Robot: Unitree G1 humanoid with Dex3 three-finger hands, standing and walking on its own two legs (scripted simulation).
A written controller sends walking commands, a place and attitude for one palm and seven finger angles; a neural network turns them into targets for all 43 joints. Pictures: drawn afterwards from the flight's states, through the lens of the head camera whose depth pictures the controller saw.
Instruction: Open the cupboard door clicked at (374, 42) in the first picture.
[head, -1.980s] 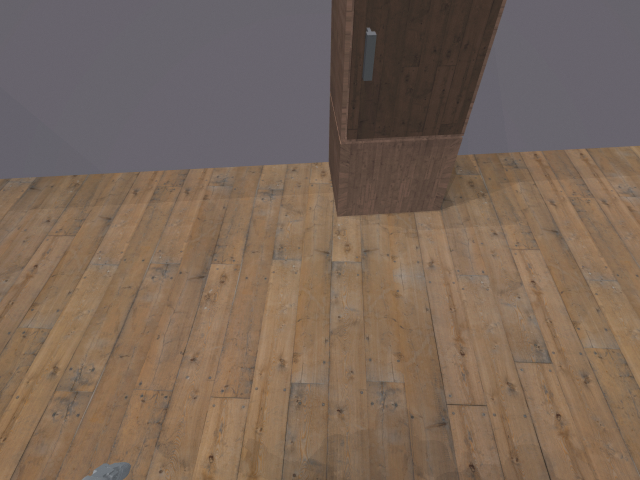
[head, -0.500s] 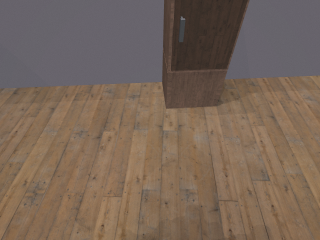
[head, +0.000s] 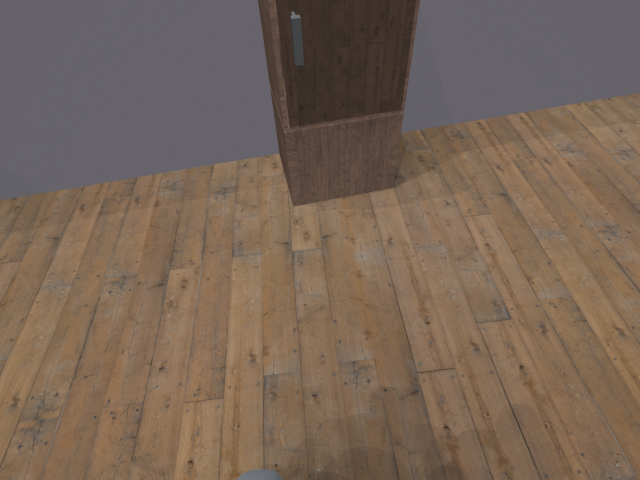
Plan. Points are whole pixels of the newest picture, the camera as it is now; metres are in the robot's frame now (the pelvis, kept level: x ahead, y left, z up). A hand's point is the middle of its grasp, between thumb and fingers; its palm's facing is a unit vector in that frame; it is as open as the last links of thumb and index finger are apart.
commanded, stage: walk to a spot facing it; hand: left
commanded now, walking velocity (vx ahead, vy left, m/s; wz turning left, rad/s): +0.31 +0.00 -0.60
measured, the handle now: (295, 38) +1.28 +0.20 -0.01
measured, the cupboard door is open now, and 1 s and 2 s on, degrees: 0 0 0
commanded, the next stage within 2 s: turn to face it in 1.82 s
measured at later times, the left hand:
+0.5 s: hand (162, 455) +0.17 +0.27 -0.17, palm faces -0.19 -0.96 -0.19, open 7.4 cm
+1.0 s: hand (337, 263) +0.55 +0.03 -0.17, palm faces -0.64 -0.76 -0.11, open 7.4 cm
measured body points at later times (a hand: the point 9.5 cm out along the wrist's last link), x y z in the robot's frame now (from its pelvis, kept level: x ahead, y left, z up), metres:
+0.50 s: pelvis +0.14 +0.07 +0.01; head +0.16 +0.09 +0.46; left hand +0.18 +0.32 -0.15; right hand +0.19 -0.20 -0.10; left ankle +0.17 +0.15 -0.72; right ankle +0.03 -0.05 -0.66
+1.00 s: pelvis +0.32 -0.01 -0.01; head +0.38 -0.02 +0.43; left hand +0.58 +0.07 -0.16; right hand +0.07 -0.09 -0.13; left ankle +0.20 +0.15 -0.67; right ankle +0.35 -0.10 -0.73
